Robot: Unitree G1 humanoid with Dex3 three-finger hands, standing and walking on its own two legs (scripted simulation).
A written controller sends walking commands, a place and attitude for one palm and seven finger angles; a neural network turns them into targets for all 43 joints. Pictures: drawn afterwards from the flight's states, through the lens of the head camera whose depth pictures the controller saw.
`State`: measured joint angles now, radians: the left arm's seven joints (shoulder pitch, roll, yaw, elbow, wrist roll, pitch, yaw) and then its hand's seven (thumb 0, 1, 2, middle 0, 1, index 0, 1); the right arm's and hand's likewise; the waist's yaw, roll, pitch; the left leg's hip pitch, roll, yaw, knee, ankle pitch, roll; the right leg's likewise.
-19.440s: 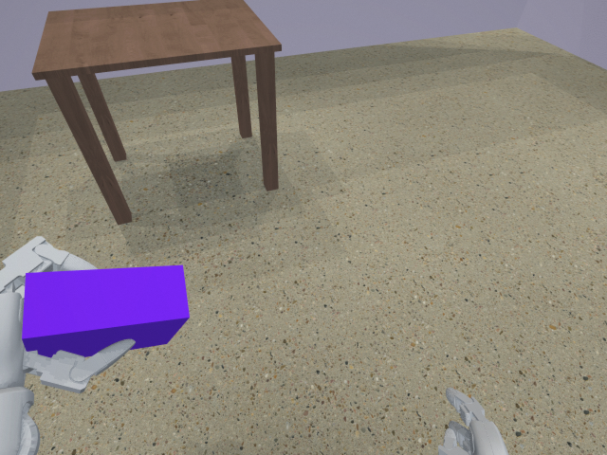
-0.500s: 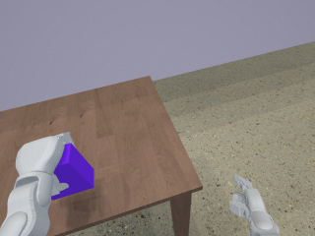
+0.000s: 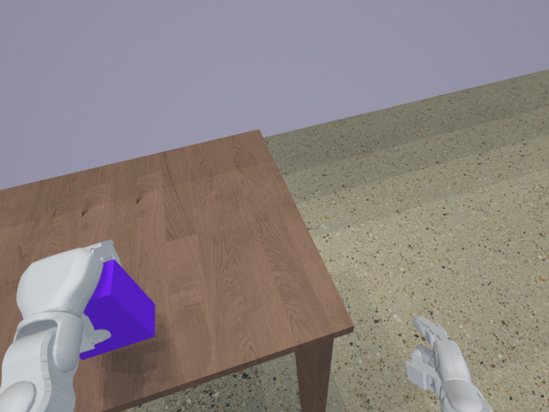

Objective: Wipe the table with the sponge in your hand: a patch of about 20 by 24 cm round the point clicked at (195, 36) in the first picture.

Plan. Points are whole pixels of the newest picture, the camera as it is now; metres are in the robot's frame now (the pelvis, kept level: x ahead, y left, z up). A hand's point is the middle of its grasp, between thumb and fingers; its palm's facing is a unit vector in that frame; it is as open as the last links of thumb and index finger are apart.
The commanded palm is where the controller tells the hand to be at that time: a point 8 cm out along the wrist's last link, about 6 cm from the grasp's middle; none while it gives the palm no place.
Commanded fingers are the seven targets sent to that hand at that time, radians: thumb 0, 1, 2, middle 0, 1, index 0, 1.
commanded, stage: move the sponge above the wiping area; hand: left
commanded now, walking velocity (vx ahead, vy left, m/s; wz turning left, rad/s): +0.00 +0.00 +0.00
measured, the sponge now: (106, 318) +0.20 +0.29 +0.04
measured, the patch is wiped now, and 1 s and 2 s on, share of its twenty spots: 0.00 0.00 0.00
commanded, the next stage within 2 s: lower the sponge onto the table in 1.16 s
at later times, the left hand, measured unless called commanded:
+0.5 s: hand (97, 303) +0.21 +0.29 +0.08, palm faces +0.00 -0.09 -1.00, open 9.8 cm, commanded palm +0.18 +0.29 +0.14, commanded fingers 0.00 0.10 1.30 -1.20 -1.60 -1.20 -1.60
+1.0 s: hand (92, 309) +0.20 +0.29 +0.08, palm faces +0.02 -0.08 -1.00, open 9.8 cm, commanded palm +0.17 +0.28 +0.14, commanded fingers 0.00 0.10 1.30 -1.20 -1.60 -1.20 -1.60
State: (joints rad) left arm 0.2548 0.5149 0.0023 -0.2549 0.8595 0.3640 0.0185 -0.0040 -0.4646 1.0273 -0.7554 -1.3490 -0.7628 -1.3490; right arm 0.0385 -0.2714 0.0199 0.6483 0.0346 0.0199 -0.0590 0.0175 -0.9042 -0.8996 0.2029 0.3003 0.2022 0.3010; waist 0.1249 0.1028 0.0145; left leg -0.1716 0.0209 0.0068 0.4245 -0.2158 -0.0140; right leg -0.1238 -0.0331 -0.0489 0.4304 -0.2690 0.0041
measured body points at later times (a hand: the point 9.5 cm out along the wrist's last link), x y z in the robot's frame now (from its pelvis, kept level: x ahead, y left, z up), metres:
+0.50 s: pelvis +0.00 +0.00 +0.00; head +0.00 -0.04 +0.45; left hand +0.20 +0.29 +0.13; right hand +0.25 -0.20 -0.08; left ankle +0.01 +0.13 -0.74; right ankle -0.02 -0.12 -0.74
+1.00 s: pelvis +0.00 +0.00 +0.00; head +0.00 -0.05 +0.45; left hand +0.19 +0.29 +0.13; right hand +0.25 -0.21 -0.09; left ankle +0.01 +0.13 -0.74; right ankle -0.02 -0.12 -0.74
